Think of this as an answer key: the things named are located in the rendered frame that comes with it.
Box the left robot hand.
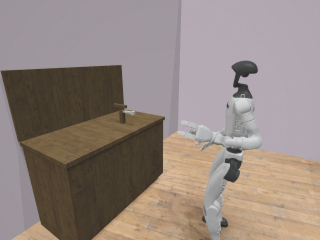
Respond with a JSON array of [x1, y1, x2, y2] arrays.
[[177, 120, 213, 143]]

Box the robot left forearm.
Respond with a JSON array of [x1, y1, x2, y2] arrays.
[[210, 132, 262, 151]]

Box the counter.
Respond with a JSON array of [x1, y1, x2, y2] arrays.
[[0, 65, 165, 240]]

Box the robot right forearm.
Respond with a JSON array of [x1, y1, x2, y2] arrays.
[[217, 128, 226, 137]]

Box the right robot hand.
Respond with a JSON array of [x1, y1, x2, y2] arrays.
[[195, 141, 213, 151]]

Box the right robot shin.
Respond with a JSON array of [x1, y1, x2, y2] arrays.
[[216, 193, 223, 221]]

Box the robot left thigh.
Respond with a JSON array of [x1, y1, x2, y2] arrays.
[[204, 160, 240, 214]]

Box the tap lever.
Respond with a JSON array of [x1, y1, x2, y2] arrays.
[[122, 110, 135, 115]]

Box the left robot upper arm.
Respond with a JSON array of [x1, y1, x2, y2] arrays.
[[234, 98, 263, 150]]

